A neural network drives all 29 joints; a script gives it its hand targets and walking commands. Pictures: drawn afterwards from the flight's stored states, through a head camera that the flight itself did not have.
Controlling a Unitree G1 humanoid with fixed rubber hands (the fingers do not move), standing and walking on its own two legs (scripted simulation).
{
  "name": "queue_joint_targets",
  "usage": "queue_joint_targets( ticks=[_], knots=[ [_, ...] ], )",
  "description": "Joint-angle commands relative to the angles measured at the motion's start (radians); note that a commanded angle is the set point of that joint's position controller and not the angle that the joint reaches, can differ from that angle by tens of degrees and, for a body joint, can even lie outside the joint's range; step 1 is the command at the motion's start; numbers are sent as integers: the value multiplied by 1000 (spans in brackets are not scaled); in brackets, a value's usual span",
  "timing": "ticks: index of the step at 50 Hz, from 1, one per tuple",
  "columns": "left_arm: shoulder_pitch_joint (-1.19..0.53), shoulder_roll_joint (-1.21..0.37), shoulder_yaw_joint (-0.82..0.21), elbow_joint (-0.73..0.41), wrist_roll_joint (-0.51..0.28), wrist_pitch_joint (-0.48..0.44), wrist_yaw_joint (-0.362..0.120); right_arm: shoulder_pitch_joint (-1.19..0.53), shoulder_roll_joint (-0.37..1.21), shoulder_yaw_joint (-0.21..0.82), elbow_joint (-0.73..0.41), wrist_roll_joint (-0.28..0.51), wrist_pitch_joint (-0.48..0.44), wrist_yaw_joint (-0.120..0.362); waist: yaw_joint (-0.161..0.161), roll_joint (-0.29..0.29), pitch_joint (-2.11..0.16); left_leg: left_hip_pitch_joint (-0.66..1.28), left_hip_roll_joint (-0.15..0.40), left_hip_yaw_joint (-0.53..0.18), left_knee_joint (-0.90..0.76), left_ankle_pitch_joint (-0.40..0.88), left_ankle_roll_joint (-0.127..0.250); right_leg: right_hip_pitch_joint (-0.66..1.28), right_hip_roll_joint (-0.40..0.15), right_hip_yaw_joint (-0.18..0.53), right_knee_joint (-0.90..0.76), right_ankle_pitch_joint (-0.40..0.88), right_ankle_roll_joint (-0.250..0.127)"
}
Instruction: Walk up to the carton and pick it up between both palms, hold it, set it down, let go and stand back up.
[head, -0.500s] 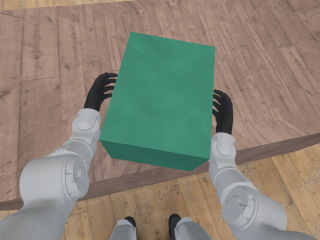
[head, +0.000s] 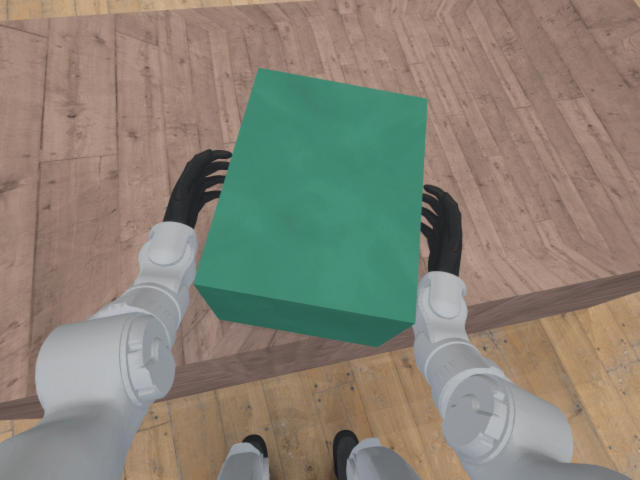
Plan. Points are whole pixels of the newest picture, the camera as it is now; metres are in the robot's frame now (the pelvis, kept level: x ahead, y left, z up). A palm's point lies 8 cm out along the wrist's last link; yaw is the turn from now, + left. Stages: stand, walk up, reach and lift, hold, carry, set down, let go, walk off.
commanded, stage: reach and lift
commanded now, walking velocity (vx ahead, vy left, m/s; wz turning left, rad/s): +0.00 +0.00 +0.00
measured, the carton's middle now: (320, 212) +0.47 -0.04 -0.07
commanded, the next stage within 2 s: none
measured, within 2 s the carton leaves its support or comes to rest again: leaves its support in 1.30 s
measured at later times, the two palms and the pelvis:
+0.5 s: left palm (186, 214) +0.46 +0.14 -0.02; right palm (441, 259) +0.37 -0.18 -0.03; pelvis +0.00 +0.01 +0.00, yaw -1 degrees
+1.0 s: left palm (189, 222) +0.44 +0.13 -0.02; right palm (446, 259) +0.37 -0.19 -0.03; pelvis +0.00 +0.00 +0.01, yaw -2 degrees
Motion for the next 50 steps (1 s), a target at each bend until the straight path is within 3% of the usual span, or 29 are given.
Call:
queue_joint_targets(
  ticks=[1, 11, 22, 24, 25, 32, 50],
  knots=[
    [-362, -622, -125, 43, 123, -25, -121, -358, 554, 276, 147, -176, 10, 173, -30, 120, -635, 573, -13, 88, 28, 439, -74, 167, -9, -45, -59, 340, -35],
    [-386, -619, -149, 43, 98, -40, -105, -377, 538, 269, 169, -171, 5, 175, -24, 136, -647, 585, -8, 83, 31, 438, -81, 121, -2, -54, -57, 306, -41],
    [-394, -656, -233, 26, 46, -112, -81, -401, 508, 314, 185, -149, -73, 178, -19, 155, -750, 660, -6, 79, 25, 570, -105, 146, 18, -70, -85, 407, -43],
    [-387, -658, -244, 33, 38, -125, -82, -405, 506, 324, 191, -145, -84, 179, -15, 148, -748, 656, -10, 82, 15, 569, -104, 166, 19, -68, -94, 414, -41],
    [-372, -630, -229, -17, 62, -133, -65, -449, 492, 295, 175, -139, -85, 199, -2, 136, -719, 651, 2, 73, 6, 548, -96, 123, 21, -72, -99, 362, -35],
    [-354, -606, -284, -29, 22, -153, -44, -413, 476, 322, 190, -126, -70, 207, -4, 126, -736, 625, -8, 87, -45, 477, -84, 183, 21, -58, -139, 335, -33],
    [-360, -587, -406, -45, -107, -157, -58, -411, 489, 469, 245, -25, -43, 190, -5, 98, -762, 500, -44, 104, -37, 426, -53, 317, 34, -16, -98, 448, -1]
  ],
)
